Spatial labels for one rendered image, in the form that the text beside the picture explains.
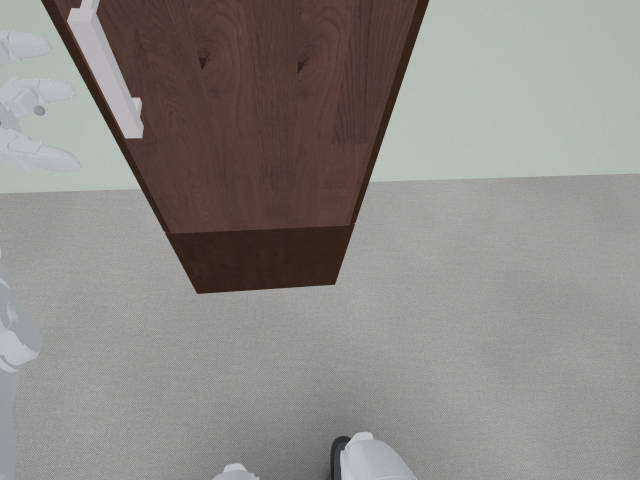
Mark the right robot shin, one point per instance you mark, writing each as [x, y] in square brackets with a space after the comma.
[358, 437]

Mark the handle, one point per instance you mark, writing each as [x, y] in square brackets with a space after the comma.
[91, 38]

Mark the cupboard door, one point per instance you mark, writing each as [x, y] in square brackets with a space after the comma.
[257, 114]

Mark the left robot hand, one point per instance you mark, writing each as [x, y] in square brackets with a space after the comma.
[18, 99]

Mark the robot right thigh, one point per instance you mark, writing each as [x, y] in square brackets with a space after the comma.
[373, 460]

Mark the left robot upper arm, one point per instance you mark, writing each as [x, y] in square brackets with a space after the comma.
[20, 342]

